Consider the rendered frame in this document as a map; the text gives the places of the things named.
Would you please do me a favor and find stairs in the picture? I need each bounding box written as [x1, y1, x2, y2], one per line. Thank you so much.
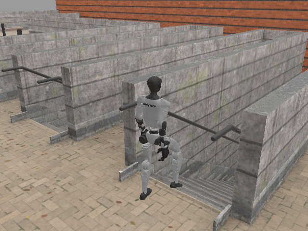
[40, 122, 68, 133]
[150, 173, 234, 211]

